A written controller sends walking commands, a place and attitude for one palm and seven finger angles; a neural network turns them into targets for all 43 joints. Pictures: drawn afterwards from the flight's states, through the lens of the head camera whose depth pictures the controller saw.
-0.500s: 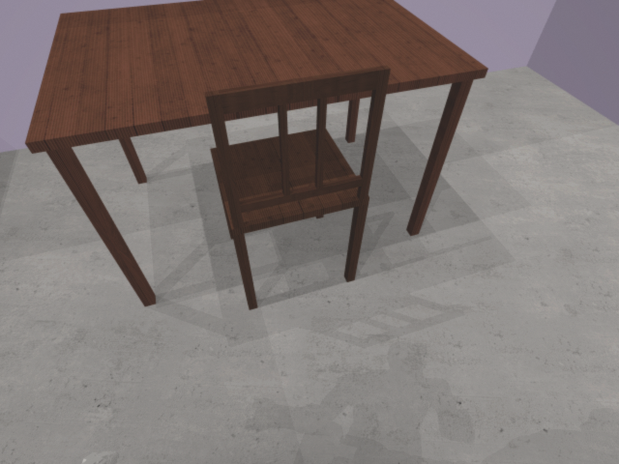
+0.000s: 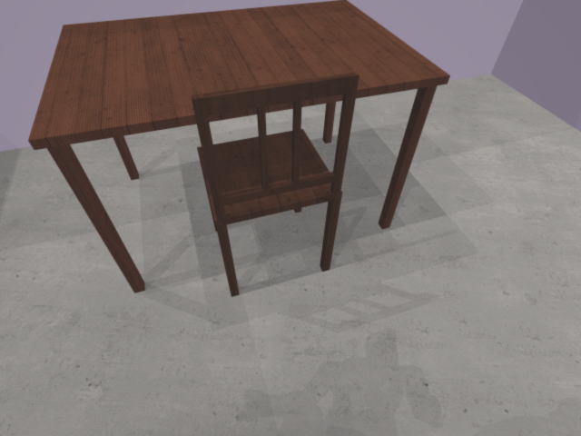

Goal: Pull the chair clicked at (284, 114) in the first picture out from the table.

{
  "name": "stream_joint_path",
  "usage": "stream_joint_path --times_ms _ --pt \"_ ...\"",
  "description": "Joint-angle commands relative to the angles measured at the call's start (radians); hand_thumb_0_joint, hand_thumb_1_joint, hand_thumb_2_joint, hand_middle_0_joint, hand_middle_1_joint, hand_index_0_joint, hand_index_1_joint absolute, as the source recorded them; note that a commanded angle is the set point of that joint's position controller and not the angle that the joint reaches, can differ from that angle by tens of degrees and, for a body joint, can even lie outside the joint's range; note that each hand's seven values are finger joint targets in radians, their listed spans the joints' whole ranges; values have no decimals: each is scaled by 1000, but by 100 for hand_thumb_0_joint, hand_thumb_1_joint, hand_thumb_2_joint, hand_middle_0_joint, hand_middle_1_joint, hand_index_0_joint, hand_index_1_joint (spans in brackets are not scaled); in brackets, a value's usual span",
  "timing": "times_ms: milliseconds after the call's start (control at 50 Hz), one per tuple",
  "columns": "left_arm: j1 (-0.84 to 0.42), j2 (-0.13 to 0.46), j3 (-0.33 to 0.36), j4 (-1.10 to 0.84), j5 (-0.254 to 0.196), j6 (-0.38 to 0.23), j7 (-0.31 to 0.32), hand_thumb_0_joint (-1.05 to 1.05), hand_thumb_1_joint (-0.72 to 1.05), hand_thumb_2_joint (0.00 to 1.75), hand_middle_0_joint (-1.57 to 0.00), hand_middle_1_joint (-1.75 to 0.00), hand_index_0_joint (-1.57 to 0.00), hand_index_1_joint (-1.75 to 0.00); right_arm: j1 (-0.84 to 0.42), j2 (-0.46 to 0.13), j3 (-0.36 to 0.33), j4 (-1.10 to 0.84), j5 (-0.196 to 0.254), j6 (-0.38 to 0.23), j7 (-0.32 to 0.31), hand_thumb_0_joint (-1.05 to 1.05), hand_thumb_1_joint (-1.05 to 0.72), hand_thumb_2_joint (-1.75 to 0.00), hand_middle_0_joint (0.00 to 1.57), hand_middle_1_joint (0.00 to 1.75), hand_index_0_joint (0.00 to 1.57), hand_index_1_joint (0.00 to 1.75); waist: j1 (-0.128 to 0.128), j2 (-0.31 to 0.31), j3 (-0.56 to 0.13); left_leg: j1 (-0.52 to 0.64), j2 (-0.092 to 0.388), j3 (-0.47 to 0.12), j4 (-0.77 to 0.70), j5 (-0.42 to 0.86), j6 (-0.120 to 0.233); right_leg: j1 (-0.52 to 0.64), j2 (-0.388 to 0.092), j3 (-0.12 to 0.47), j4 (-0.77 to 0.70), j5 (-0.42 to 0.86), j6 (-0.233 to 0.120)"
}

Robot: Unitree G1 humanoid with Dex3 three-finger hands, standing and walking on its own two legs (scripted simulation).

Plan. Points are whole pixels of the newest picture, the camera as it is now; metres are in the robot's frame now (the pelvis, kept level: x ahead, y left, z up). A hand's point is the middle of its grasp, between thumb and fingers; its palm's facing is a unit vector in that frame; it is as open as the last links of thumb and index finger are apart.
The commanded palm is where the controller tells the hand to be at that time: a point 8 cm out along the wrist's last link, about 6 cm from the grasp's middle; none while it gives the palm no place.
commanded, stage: stand and wait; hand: left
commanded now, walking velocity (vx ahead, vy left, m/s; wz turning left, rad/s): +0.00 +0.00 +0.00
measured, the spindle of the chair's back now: (263, 150) +0.82 +0.12 -0.10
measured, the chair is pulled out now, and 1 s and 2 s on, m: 0.00 0.00 0.00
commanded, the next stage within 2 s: look at it before walking up in 0.38 s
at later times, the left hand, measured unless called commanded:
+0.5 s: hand out of the picture +0.07 +0.24 -0.15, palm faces -0.03 -0.94 -0.34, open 7.4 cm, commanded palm none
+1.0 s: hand out of the picture +0.07 +0.24 -0.15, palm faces -0.02 -0.94 -0.34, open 7.4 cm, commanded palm none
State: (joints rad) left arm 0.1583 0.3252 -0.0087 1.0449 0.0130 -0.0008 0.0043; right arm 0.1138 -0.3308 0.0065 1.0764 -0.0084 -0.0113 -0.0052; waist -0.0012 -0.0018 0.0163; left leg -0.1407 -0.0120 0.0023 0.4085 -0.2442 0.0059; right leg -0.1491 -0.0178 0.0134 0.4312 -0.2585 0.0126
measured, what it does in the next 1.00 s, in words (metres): stands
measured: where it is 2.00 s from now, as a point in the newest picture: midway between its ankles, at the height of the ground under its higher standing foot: outside the picture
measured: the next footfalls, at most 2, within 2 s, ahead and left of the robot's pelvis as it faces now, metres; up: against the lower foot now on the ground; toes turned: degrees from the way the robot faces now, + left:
left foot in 1.96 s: +0.06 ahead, +0.11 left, +0.00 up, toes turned -30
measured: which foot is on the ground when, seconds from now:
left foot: down 0.00-1.00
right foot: down 0.00-1.00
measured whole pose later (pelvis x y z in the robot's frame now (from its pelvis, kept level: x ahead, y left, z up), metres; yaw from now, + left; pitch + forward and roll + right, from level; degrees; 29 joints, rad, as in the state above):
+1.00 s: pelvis -0.01 -0.01 +0.00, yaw +0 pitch -1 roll +0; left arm 0.15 0.33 0.00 1.10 0.01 -0.01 0.00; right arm 0.12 -0.34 0.01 1.13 -0.01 -0.02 -0.01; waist 0.00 0.00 0.02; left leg -0.12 0.01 0.00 0.35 -0.21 -0.01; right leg -0.14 0.00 0.01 0.38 -0.22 0.00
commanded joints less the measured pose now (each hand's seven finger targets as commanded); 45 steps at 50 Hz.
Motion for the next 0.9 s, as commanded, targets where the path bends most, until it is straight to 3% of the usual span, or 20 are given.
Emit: stream_joint_path --times_ms 0,400,760,880 --pt "-60 214 44 -58 -1 -26 10 0 90 90 -20 -30 -20 -30 -56 -196 -39 -63 -1 -23 -11 0 -90 -90 20 30 20 30 0 -7 -54 7 117 -94 -65 185 30 1 -100 85 -74 205 -40" --pt "-63 211 43 -15 -1 -27 9 0 90 90 -20 -30 -20 -30 -27 -196 -34 -15 -1 -23 -9 0 -90 -90 20 30 20 30 2 -6 -29 -9 122 -103 -99 125 22 -19 -97 100 -114 110 -40" --pt "-63 212 46 -18 -2 -30 9 0 90 90 -20 -30 -20 -30 -37 -200 -34 -18 -1 -28 -11 0 -90 -90 20 30 20 30 1 6 -58 26 130 -99 -99 204 20 5 -97 96 -108 206 -38" --pt "-55 213 46 -12 -1 -32 10 0 90 90 -20 -30 -20 -30 -37 -196 -33 -15 0 -26 -12 0 -90 -90 20 30 20 30 2 -15 -55 35 132 -97 -98 213 20 9 -100 96 -112 229 -39"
